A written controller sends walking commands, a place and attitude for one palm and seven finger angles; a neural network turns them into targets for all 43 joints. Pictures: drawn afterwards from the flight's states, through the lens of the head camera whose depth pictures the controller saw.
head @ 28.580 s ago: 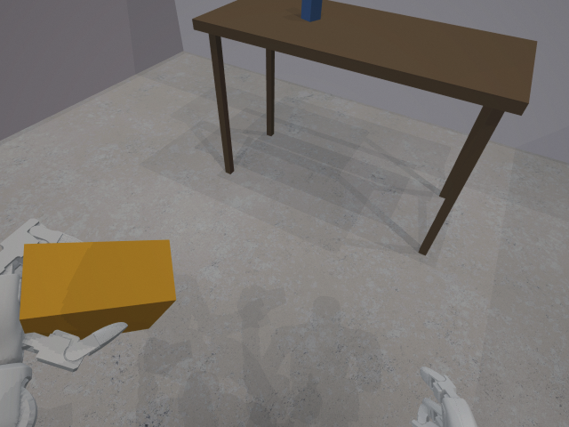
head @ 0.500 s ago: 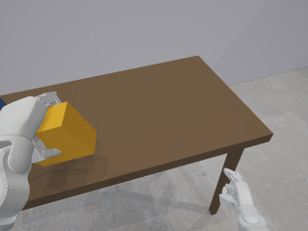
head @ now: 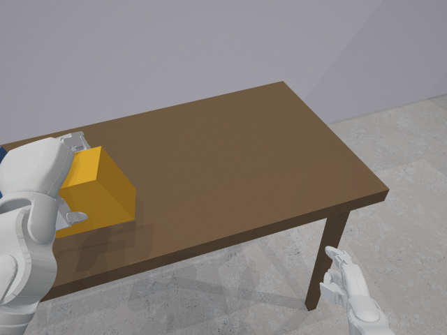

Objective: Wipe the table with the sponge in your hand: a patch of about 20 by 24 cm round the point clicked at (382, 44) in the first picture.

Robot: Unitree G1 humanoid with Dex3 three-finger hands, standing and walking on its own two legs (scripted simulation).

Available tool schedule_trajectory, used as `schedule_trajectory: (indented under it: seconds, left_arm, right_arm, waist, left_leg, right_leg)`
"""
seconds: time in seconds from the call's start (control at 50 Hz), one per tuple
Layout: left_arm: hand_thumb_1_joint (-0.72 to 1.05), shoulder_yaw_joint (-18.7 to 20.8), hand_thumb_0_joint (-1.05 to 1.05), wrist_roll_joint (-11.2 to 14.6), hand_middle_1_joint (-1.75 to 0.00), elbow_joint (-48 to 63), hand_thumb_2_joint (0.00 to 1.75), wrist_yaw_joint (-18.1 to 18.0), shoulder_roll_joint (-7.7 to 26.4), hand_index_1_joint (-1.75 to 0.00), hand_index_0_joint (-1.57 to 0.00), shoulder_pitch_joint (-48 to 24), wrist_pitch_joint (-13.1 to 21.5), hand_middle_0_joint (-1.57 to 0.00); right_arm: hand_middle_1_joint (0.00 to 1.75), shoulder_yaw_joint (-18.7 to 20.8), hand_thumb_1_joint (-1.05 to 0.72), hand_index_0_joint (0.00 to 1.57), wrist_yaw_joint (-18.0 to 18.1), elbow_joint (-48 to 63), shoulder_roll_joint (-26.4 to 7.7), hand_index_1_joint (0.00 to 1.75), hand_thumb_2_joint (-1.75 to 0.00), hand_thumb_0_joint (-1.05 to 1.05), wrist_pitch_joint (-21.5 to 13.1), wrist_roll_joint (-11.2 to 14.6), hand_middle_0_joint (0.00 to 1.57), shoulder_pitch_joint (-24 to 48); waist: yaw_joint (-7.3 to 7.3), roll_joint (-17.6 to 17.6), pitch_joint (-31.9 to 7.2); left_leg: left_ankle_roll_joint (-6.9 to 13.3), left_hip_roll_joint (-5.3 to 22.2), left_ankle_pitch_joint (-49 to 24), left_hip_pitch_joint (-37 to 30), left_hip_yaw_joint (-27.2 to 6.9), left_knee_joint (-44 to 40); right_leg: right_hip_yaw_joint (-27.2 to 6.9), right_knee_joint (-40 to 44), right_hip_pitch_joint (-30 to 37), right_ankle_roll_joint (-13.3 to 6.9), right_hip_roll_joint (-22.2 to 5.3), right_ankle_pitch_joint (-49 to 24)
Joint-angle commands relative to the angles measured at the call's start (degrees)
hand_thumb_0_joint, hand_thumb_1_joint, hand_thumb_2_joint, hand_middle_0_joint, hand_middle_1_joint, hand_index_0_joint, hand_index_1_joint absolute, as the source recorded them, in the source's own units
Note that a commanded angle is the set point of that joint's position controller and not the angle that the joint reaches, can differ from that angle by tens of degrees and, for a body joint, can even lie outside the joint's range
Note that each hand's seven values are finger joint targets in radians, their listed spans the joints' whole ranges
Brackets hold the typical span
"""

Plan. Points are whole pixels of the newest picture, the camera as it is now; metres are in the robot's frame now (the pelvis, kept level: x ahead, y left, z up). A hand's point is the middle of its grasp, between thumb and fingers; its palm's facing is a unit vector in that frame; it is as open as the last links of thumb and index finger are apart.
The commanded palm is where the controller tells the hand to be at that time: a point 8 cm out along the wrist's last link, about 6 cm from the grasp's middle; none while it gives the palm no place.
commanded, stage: turn the palm down, sponge in hand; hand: left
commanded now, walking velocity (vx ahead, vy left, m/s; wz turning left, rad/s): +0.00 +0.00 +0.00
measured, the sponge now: (85, 201) +0.25 +0.29 +0.15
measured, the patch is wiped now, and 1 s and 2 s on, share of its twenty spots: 0.00 0.00 0.00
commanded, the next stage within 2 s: move the sponge above the wiping area in 0.22 s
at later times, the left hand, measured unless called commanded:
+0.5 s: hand (79, 189) +0.24 +0.27 +0.19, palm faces +0.19 -0.04 -0.98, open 10.4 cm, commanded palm +0.20 +0.27 +0.26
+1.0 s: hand (84, 189) +0.26 +0.29 +0.17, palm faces +0.13 -0.05 -0.99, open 10.4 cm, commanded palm +0.22 +0.27 +0.24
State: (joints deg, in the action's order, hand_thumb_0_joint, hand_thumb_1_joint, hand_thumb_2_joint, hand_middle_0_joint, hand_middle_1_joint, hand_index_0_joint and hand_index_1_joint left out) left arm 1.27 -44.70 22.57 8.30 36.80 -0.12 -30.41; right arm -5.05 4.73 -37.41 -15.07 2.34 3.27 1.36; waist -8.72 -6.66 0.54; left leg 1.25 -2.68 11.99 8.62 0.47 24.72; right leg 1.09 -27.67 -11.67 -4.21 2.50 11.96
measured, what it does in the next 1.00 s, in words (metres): stands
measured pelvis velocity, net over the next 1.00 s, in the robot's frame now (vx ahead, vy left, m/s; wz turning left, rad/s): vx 0.00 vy -0.01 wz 0.00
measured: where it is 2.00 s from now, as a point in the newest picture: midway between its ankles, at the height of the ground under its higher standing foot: outside the picture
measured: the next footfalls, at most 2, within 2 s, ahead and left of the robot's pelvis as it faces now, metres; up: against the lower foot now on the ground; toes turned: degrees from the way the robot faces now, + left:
none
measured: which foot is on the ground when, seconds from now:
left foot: down 0.00-1.00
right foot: down 0.00-1.00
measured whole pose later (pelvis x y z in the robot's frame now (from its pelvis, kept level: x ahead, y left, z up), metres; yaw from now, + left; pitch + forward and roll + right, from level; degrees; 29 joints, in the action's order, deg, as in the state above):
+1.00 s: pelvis +0.00 -0.01 +0.00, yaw +0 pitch -4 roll +2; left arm -1.7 -47.3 10.3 7.8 34.1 -4.2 -28.1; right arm -3.2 5.5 -39.3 -15.9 0.0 3.0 0.2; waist -7.7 -7.2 0.3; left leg 0.5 -2.2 12.6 9.3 0.1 26.0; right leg 1.3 -28.8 -12.4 -4.9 3.1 12.5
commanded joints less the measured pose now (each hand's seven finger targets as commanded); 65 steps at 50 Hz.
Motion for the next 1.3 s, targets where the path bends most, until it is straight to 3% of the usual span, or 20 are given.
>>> schedule_trajectory:
  seconds: [0.0, 0.06, 0.1, 0.18, 0.3, 0.38, 0.4, 0.46, 0.5, 0.54, 0.6, 0.64, 0.7, 0.72, 0.8, 0.92, 1.04, 1.1, 1.24, 1.28]
  left_arm:
    - [0.10, 10.67, 0.00, -2.25, -1.60, 9.79, 1.30, -2.92, 15.06, -1.60, -1.20, -16.06, 0.45, -1.20]
    - [0.10, 9.54, 0.00, -2.24, -1.60, 7.70, 1.30, -2.65, 14.50, -1.60, -1.20, -15.15, 1.00, -1.20]
    - [0.10, 10.88, 0.00, -2.54, -1.60, 10.10, 1.30, -3.06, 15.68, -1.60, -1.20, -16.38, 1.14, -1.20]
    - [0.10, 10.47, 0.00, -2.67, -1.60, 8.51, 1.30, -3.25, 15.53, -1.60, -1.20, -15.53, 1.70, -1.20]
    - [0.10, 11.32, 0.00, -1.71, -1.60, 6.85, 1.30, -3.48, 15.59, -1.60, -1.20, -15.36, 1.31, -1.20]
    - [0.10, 11.25, 0.00, -2.00, -1.60, 4.12, 1.30, -3.25, 16.34, -1.60, -1.20, -14.42, 1.59, -1.20]
    - [0.10, 11.39, 0.00, -1.97, -1.60, 4.79, 1.30, -3.28, 16.18, -1.60, -1.20, -15.63, 1.43, -1.20]
    - [0.10, 9.26, 0.00, -2.62, -1.60, 0.68, 1.30, -2.88, 15.48, -1.60, -1.20, -18.07, 2.10, -1.20]
    - [0.10, 9.11, 0.00, -3.22, -1.60, 0.35, 1.30, -2.84, 16.01, -1.60, -1.20, -21.19, 2.40, -1.20]
    - [0.10, 7.45, 0.00, -4.05, -1.60, -1.66, 1.30, -2.75, 15.27, -1.60, -1.20, -23.01, 3.22, -1.20]
    - [0.10, 8.35, 0.00, -4.96, -1.60, 2.13, 1.30, -2.80, 16.20, -1.60, -1.20, -23.77, 4.10, -1.20]
    - [0.10, 8.22, 0.00, -4.87, -1.60, 1.83, 1.30, -2.99, 15.14, -1.60, -1.20, -20.41, 4.43, -1.20]
    - [0.10, 12.36, 0.00, -4.38, -1.60, 0.43, 1.30, -3.72, 17.82, -1.60, -1.20, -18.56, 3.71, -1.20]
    - [0.10, 9.75, 0.00, -3.70, -1.60, 0.48, 1.30, -3.58, 14.59, -1.60, -1.20, -17.58, 3.54, -1.20]
    - [0.10, 10.91, 0.00, -3.21, -1.60, -0.92, 1.30, -3.97, 15.35, -1.60, -1.20, -17.22, 2.56, -1.20]
    - [0.10, 4.27, 0.00, -4.38, -1.60, -1.70, 1.30, -2.83, 10.64, -1.60, -1.20, -21.93, 2.90, -1.20]
    - [0.10, 5.38, 0.00, -6.91, -1.60, -2.88, 1.30, -3.13, 13.13, -1.60, -1.20, -26.02, 4.72, -1.20]
    - [0.10, 7.72, 0.00, -6.64, -1.60, -1.15, 1.30, -4.23, 14.14, -1.60, -1.20, -24.45, 5.06, -1.20]
    - [0.10, 5.28, 0.00, -6.24, -1.60, -5.74, 1.30, -4.44, 10.38, -1.60, -1.20, -22.47, 1.99, -1.20]
    - [0.10, 2.32, 0.00, -6.43, -1.60, -3.68, 1.30, -3.80, 8.10, -1.60, -1.20, -23.21, 1.66, -1.20]
  right_arm:
    - [0.30, 1.77, -0.90, 0.20, 0.60, 11.50, -4.04, 0.30, -0.90, 0.00, -4.29, 0.30, 0.20, 17.05]
    - [0.30, 2.22, -0.90, 0.20, 0.90, 11.04, -4.60, 0.30, -0.90, 0.00, -4.26, -0.13, 0.20, 14.35]
    - [0.30, 2.12, -0.90, 0.20, 0.87, 11.32, -4.15, 0.30, -0.90, 0.00, -4.91, 0.15, 0.20, 17.11]
    - [0.30, 2.53, -0.90, 0.20, 0.86, 10.97, -4.43, 0.30, -0.90, 0.00, -4.61, -0.27, 0.20, 14.43]
    - [0.30, 2.61, -0.90, 0.20, 0.91, 10.96, -4.29, 0.30, -0.90, 0.00, -5.24, 0.07, 0.20, 16.74]
    - [0.30, 3.05, -0.90, 0.20, 0.92, 10.50, -5.13, 0.30, -0.90, 0.00, -4.50, -0.19, 0.20, 14.26]
    - [0.30, 2.71, -0.90, 0.20, 0.98, 10.75, -4.74, 0.30, -0.90, 0.00, -5.07, 0.04, 0.20, 16.62]
    - [0.30, 3.04, -0.90, 0.20, 1.37, 9.96, -5.29, 0.30, -0.90, 0.00, -5.02, -0.13, 0.20, 13.71]
    - [0.30, 2.87, -0.90, 0.20, 1.79, 10.06, -4.79, 0.30, -0.90, 0.00, -5.87, 0.11, 0.20, 15.73]
    - [0.30, 3.13, -0.90, 0.20, 1.84, 9.44, -5.09, 0.30, -0.90, 0.00, -6.03, -0.25, 0.20, 13.67]
    - [0.30, 3.00, -0.90, 0.20, 1.59, 10.06, -4.45, 0.30, -0.90, 0.00, -6.58, -0.26, 0.20, 16.23]
    - [0.30, 3.21, -0.90, 0.20, 1.13, 9.75, -4.41, 0.30, -0.90, 0.00, -6.52, -0.59, 0.20, 14.37]
    - [0.30, 3.38, -0.90, 0.20, 0.73, 9.24, -4.70, 0.30, -0.90, 0.00, -6.28, -0.48, 0.20, 15.32]
    - [0.30, 3.36, -0.90, 0.20, 0.59, 9.58, -4.65, 0.30, -0.90, 0.00, -5.94, -0.74, 0.20, 14.36]
    - [0.30, 3.26, -0.90, 0.20, 0.60, 9.37, -4.85, 0.30, -0.90, 0.00, -5.57, -0.26, 0.20, 15.08]
    - [0.30, 3.19, -0.90, 0.20, 1.16, 9.55, -4.83, 0.30, -0.90, 0.00, -5.87, -0.24, 0.20, 13.68]
    - [0.30, 3.21, -0.90, 0.20, 1.52, 8.49, -4.73, 0.30, -0.90, 0.00, -6.21, -0.51, 0.20, 12.57]
    - [0.30, 3.08, -0.90, 0.20, 1.10, 8.97, -4.29, 0.30, -0.90, 0.00, -6.43, -0.56, 0.20, 14.43]
    - [0.30, 3.30, -0.90, 0.20, -0.03, 8.07, -5.03, 0.30, -0.90, 0.00, -4.65, -0.24, 0.20, 12.71]
    - [0.30, 3.23, -0.90, 0.20, 0.06, 9.02, -4.82, 0.30, -0.90, 0.00, -4.21, -0.04, 0.20, 13.47]
  waist:
    - [-0.30, 2.17, -10.87]
    - [0.27, 4.36, -10.65]
    - [-0.19, 2.44, -11.50]
    - [-0.12, 2.86, -11.28]
    - [-0.13, 4.40, -9.39]
    - [0.22, 4.14, -10.35]
    - [0.07, 3.77, -9.49]
    - [0.99, 4.58, -9.36]
    - [1.21, 4.62, -8.67]
    - [1.59, 4.22, -9.79]
    - [0.17, 0.98, -13.17]
    - [-0.04, 2.26, -13.60]
    - [-0.70, 4.17, -12.34]
    - [-0.34, 4.65, -12.89]
    - [-0.06, 4.34, -10.20]
    - [1.42, 3.05, -11.06]
    - [1.35, 3.50, -13.15]
    - [-0.23, 1.50, -14.00]
    - [1.01, 4.76, -11.27]
    - [1.10, 2.26, -11.88]
  left_leg:
    - [0.28, 1.32, -6.96, 0.47, -5.31, -2.60]
    - [0.37, 1.29, -6.55, 1.15, -5.10, -2.15]
    - [0.28, 1.15, -6.58, 0.41, -4.91, -1.52]
    - [0.35, 1.02, -7.71, 0.98, -5.02, -1.70]
    - [0.09, 1.04, -5.94, 1.80, -4.34, 0.39]
    - [0.20, 0.86, -6.06, 2.92, -4.16, 0.56]
    - [0.09, 0.82, -5.29, 2.72, -4.22, 0.94]
    - [0.34, 0.78, -4.14, 2.72, -4.27, 0.29]
    - [0.32, 0.75, -3.34, 2.37, -4.10, 1.05]
    - [0.27, 0.60, -3.58, 2.39, -4.23, 0.85]
    - [0.30, 0.45, -5.97, 0.78, -4.73, 0.27]
    - [0.32, 0.52, -7.88, 1.17, -4.75, -0.19]
    - [0.19, 0.81, -8.22, 1.88, -4.98, -0.19]
    - [0.30, 1.10, -8.47, 2.60, -4.30, -0.06]
    - [0.08, 0.99, -6.61, 2.15, -4.38, -0.58]
    - [0.49, 0.94, -4.90, 1.14, -4.28, -1.21]
    - [0.64, 0.55, -6.68, -0.57, -5.15, -2.35]
    - [0.32, 0.63, -8.38, -1.10, -5.70, -2.70]
    - [0.11, 1.12, -8.46, 0.56, -4.88, -3.83]
    - [0.29, 0.87, -8.41, -0.44, -4.98, -4.33]
  right_leg:
    - [-12.17, 5.91, 5.32, -0.96, -2.76, 1.37]
    - [-11.23, 6.10, 5.27, -0.10, -3.80, 1.72]
    - [-13.60, 6.26, 5.28, -0.86, -3.27, 2.87]
    - [-11.80, 5.67, 5.73, -0.16, -4.03, 0.23]
    - [-16.54, 7.60, 4.18, -0.60, -4.30, 5.24]
    - [-15.14, 6.74, 5.23, 0.17, -5.17, 3.28]
    - [-17.13, 7.50, 4.31, -0.52, -4.70, 5.69]
    - [-14.64, 7.68, 3.57, 0.31, -5.04, 6.63]
    - [-17.26, 8.58, 2.59, -0.31, -4.84, 9.42]
    - [-15.90, 8.27, 3.25, 0.07, -5.44, 8.94]
    - [-16.45, 6.53, 5.87, -1.06, -4.76, 4.84]
    - [-13.94, 5.54, 7.04, -0.48, -5.11, 1.40]
    - [-15.57, 5.49, 7.07, -1.01, -4.34, -0.45]
    - [-13.66, 4.86, 8.06, -0.41, -5.12, -1.86]
    - [-14.65, 6.33, 4.98, -0.58, -4.20, 1.01]
    - [-11.68, 6.25, 4.19, -0.15, -4.50, 2.71]
    - [-11.14, 6.13, 5.36, -0.38, -3.73, 0.06]
    - [-12.65, 5.71, 7.06, -1.49, -3.21, -1.99]
    - [-9.19, 5.91, 5.70, -0.53, -3.14, -3.67]
    - [-8.34, 5.83, 5.61, -0.48, -3.09, -3.85]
